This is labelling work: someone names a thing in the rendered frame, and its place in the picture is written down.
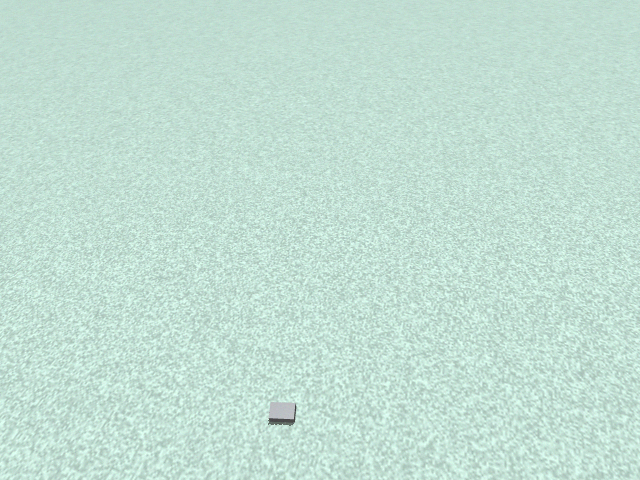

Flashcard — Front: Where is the small box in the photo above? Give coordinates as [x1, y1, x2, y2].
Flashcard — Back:
[269, 402, 296, 423]

